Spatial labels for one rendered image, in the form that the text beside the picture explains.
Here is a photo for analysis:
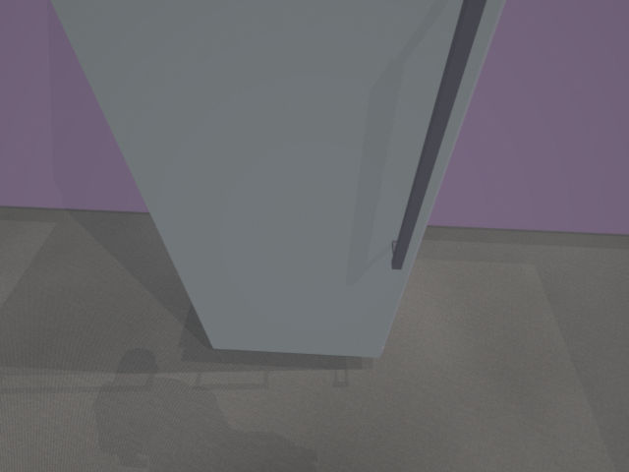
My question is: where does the handle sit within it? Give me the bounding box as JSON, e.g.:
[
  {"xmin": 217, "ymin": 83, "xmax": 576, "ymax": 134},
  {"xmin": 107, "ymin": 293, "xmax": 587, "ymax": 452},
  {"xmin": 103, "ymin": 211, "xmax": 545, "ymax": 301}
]
[{"xmin": 391, "ymin": 0, "xmax": 486, "ymax": 269}]

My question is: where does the fridge door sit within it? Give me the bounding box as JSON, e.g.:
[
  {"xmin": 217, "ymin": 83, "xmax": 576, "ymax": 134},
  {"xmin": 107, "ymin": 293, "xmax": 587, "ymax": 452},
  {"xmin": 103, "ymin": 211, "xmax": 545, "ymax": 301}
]
[{"xmin": 50, "ymin": 0, "xmax": 502, "ymax": 358}]

